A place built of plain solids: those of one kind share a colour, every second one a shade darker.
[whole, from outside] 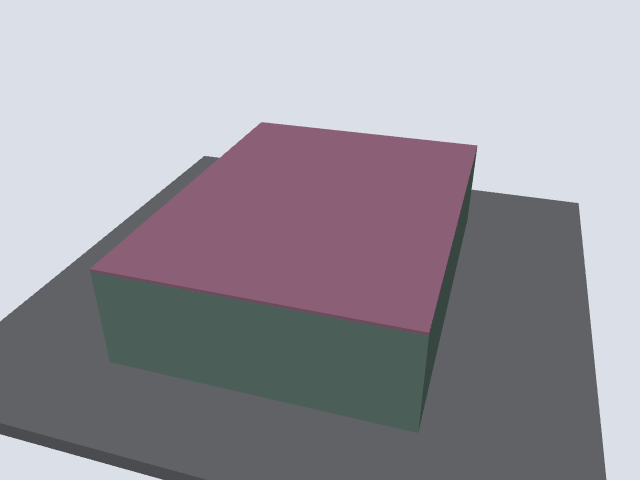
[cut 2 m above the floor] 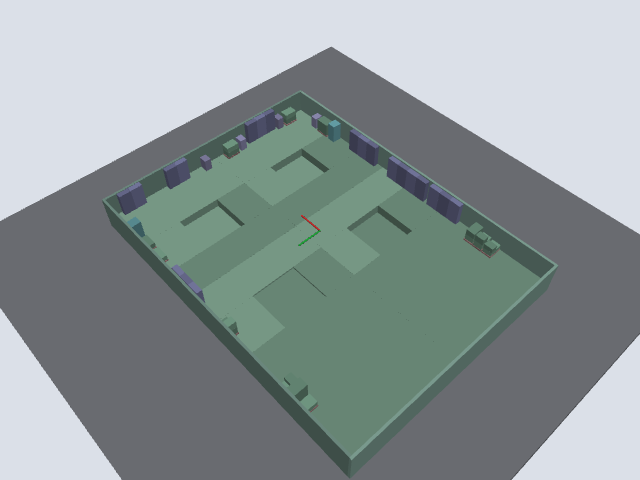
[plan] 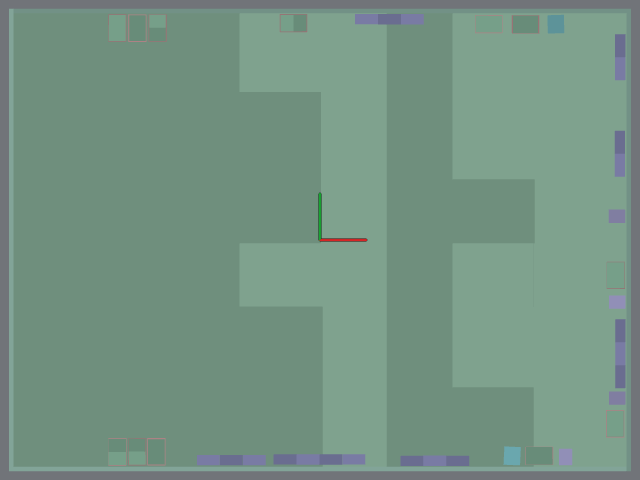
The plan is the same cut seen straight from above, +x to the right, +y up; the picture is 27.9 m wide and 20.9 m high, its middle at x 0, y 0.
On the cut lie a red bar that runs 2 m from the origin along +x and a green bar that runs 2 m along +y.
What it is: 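A closed goods hall without a stair; its walked floor is a bank 0.95 m over the ground, with five rectangular fields in it; some sunk deep, some a low step down, some level and merely marked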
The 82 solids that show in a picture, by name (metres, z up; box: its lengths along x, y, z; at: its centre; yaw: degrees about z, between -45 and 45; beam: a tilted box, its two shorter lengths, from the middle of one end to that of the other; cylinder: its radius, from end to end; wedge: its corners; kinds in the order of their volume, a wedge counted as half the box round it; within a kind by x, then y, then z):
{
 "floor_1": {"box": [9.86, 9.75, 1.0], "at": [-8.43, -5.02, 0.45]},
 "floor_2": {"box": [9.86, 10.04, 1.0], "at": [-8.43, 4.88, 0.45]},
 "floor_3": {"box": [3.55, 2.77, 1.0], "at": [-1.73, 1.24, 0.45]},
 "floor_4": {"box": [3.59, 3.86, 0.87], "at": [-1.73, 4.53, 0.39]},
 "floor_5": {"box": [3.55, 3.45, 1.0], "at": [-1.73, 8.17, 0.45]},
 "floor_6": {"box": [3.62, 3.49, 1.0], "at": [-1.69, -8.15, 0.45]},
 "floor_7": {"box": [3.66, 3.54, 0.21], "at": [-1.69, -4.65, 0.06]},
 "floor_8": {"box": [3.62, 2.76, 1.0], "at": [-1.69, -1.52, 0.45]},
 "floor_9": {"box": [2.86, 10.04, 1.0], "at": [1.48, 4.88, 0.45]},
 "floor_10": {"box": [2.79, 9.75, 1.0], "at": [1.51, -5.02, 0.45]},
 "floor_11": {"box": [2.86, 9.75, 1.0], "at": [4.34, -5.02, 0.45]},
 "floor_12": {"box": [2.85, 10.04, 1.0], "at": [4.34, 4.88, 0.45]},
 "floor_13": {"box": [0.04, 3.46, 0.19], "at": [5.77, -8.14, 0.85]},
 "floor_14": {"box": [0.04, 2.78, 0.19], "at": [5.77, -1.51, 0.85]},
 "floor_15": {"box": [3.54, 3.48, 1.0], "at": [7.54, -8.15, 0.45]},
 "floor_16": {"box": [3.58, 3.55, 0.15], "at": [7.54, -4.66, 0.03]},
 "floor_17": {"box": [3.54, 2.76, 1.0], "at": [7.54, -1.52, 0.45]},
 "floor_18": {"box": [3.59, 2.78, 1.0], "at": [7.56, 1.25, 0.45]},
 "floor_19": {"box": [3.63, 3.62, 0.24], "at": [7.56, 4.43, 0.07]},
 "floor_20": {"box": [3.59, 3.67, 1.0], "at": [7.56, 8.06, 0.45]},
 "floor_21": {"box": [4.05, 9.75, 1.0], "at": [11.34, -5.02, 0.45]},
 "floor_22": {"box": [4.01, 10.04, 1.0], "at": [11.36, 4.88, 0.45]},
 "wall_1": {"box": [0.2, 20.15, 7.04], "at": [-13.44, 0.0, 3.47]},
 "wall_2": {"box": [26.69, 0.2, 7.04], "at": [0.0, -9.97, 3.47]},
 "wall_3": {"box": [26.69, 0.2, 7.04], "at": [0.0, 9.97, 3.47]},
 "wall_4": {"box": [0.2, 20.15, 7.04], "at": [13.44, 0.0, 3.47]},
 "roof_1": {"box": [27.09, 20.15, 0.2], "at": [0.0, 0.0, 7.09]},
 "shelving_1": {"box": [1.0, 0.45, 2.1], "at": [-4.86, -9.58, 2.0]},
 "shelving_2": {"box": [1.0, 0.45, 2.1], "at": [-3.86, -9.58, 2.0]},
 "shelving_3": {"box": [1.0, 0.45, 2.1], "at": [-2.86, -9.58, 2.0]},
 "shelving_4": {"box": [1.0, 0.45, 2.1], "at": [-1.52, -9.56, 2.0]},
 "shelving_5": {"box": [1.0, 0.45, 2.1], "at": [-0.52, -9.56, 2.0]},
 "shelving_6": {"box": [1.0, 0.45, 2.1], "at": [0.48, -9.56, 2.0]},
 "shelving_7": {"box": [1.0, 0.45, 2.1], "at": [1.48, -9.56, 2.0]},
 "shelving_8": {"box": [1.0, 0.45, 2.1], "at": [2.02, 9.61, 2.0]},
 "shelving_9": {"box": [1.0, 0.45, 2.1], "at": [3.02, 9.61, 2.0]},
 "shelving_10": {"box": [1.0, 0.45, 2.1], "at": [4.0, -9.61, 2.0]},
 "shelving_11": {"box": [1.0, 0.45, 2.1], "at": [4.02, 9.61, 2.0]},
 "shelving_12": {"box": [1.0, 0.45, 2.1], "at": [5.0, -9.61, 2.0]},
 "shelving_13": {"box": [1.0, 0.45, 2.1], "at": [6.0, -9.61, 2.0]},
 "shelving_14": {"box": [0.45, 1.0, 2.1], "at": [13.06, 3.26, 2.0]},
 "shelving_15": {"box": [0.45, 1.0, 2.1], "at": [13.06, 4.26, 2.0]},
 "shelving_16": {"box": [0.45, 1.0, 2.1], "at": [13.07, 7.46, 2.0]},
 "shelving_17": {"box": [0.45, 1.0, 2.1], "at": [13.07, 8.46, 2.0]},
 "shelving_18": {"box": [0.45, 1.0, 2.1], "at": [13.08, -5.95, 2.0]},
 "shelving_19": {"box": [0.45, 1.0, 2.1], "at": [13.08, -4.95, 2.0]},
 "shelving_20": {"box": [0.45, 1.0, 2.1], "at": [13.08, -3.95, 2.0]},
 "load_1": {"box": [0.76, 1.14, 0.41], "at": [-8.83, -9.23, 1.3]},
 "load_2": {"box": [0.76, 0.57, 0.41], "at": [-8.83, -8.95, 1.72], "yaw": -0.3},
 "load_3": {"box": [0.74, 1.14, 0.46], "at": [-8.82, 9.23, 1.32], "yaw": -0.2},
 "load_4": {"box": [0.74, 0.57, 0.55], "at": [-7.97, -8.93, 1.92], "yaw": -0.2},
 "load_5": {"box": [0.74, 1.14, 0.55], "at": [-7.96, -9.22, 1.37], "yaw": 0.1},
 "load_6": {"box": [0.72, 1.13, 1.39], "at": [-7.94, 9.22, 1.79], "yaw": 0.1},
 "load_7": {"box": [0.73, 1.1, 0.51], "at": [-7.13, -9.22, 1.35], "yaw": 0.3},
 "load_8": {"box": [0.73, 1.1, 0.51], "at": [-7.13, -9.22, 1.86]},
 "load_9": {"box": [0.72, 0.58, 0.43], "at": [-7.08, 8.95, 1.74]},
 "load_10": {"box": [0.72, 1.15, 0.43], "at": [-7.08, 9.24, 1.31]},
 "load_11": {"box": [0.57, 0.73, 0.68], "at": [-1.43, 9.44, 2.12], "yaw": -0.1},
 "load_12": {"box": [1.14, 0.73, 0.68], "at": [-1.15, 9.44, 1.44], "yaw": 0.3},
 "load_13": {"box": [1.16, 0.74, 0.46], "at": [7.35, 9.4, 1.32], "yaw": -0.1},
 "load_14": {"box": [1.09, 0.76, 0.44], "at": [8.94, 9.39, 1.32], "yaw": 0.1},
 "load_15": {"box": [1.16, 0.77, 1.12], "at": [9.55, -9.4, 1.65], "yaw": 0.3},
 "load_16": {"box": [0.74, 1.12, 0.49], "at": [12.85, -8.01, 1.34]},
 "load_17": {"box": [0.74, 1.12, 0.49], "at": [12.85, -8.0, 1.83]},
 "load_18": {"box": [0.76, 1.13, 0.49], "at": [12.88, -1.54, 1.34], "yaw": 0.2},
 "load_19": {"box": [0.76, 1.13, 0.49], "at": [12.88, -1.53, 1.82]},
 "cage_trolley_1": {"box": [0.72, 0.8, 1.66], "at": [8.37, -9.4, 1.78], "yaw": -2.3},
 "cage_trolley_2": {"box": [0.72, 0.8, 1.66], "at": [10.27, 9.4, 1.78], "yaw": 1.4},
 "bin_1": {"box": [0.58, 0.72, 1.06], "at": [10.7, -9.45, 1.48]},
 "bin_2": {"box": [0.72, 0.58, 1.06], "at": [12.93, 1.03, 1.48]},
 "bin_3": {"box": [0.72, 0.58, 1.06], "at": [12.94, -6.88, 1.48]},
 "bin_4": {"box": [0.72, 0.58, 1.06], "at": [12.94, -2.7, 1.48]},
 "pallet_1": {"box": [0.8, 1.2, 0.14], "at": [-8.82, -9.23, 1.02]},
 "pallet_2": {"box": [0.8, 1.2, 0.14], "at": [-8.82, 9.23, 1.02]},
 "pallet_3": {"box": [0.8, 1.2, 0.14], "at": [-7.97, -9.22, 1.02]},
 "pallet_4": {"box": [0.8, 1.2, 0.14], "at": [-7.95, 9.22, 1.02]},
 "pallet_5": {"box": [0.8, 1.2, 0.14], "at": [-7.12, -9.22, 1.02]},
 "pallet_6": {"box": [0.8, 1.2, 0.14], "at": [-7.07, 9.24, 1.02]},
 "pallet_7": {"box": [1.2, 0.8, 0.14], "at": [-1.15, 9.44, 1.02]},
 "pallet_8": {"box": [1.2, 0.8, 0.14], "at": [7.35, 9.4, 1.02]},
 "pallet_9": {"box": [1.2, 0.8, 0.14], "at": [8.94, 9.39, 1.02]},
 "pallet_10": {"box": [0.8, 1.2, 0.14], "at": [12.85, -8.0, 1.02]}
}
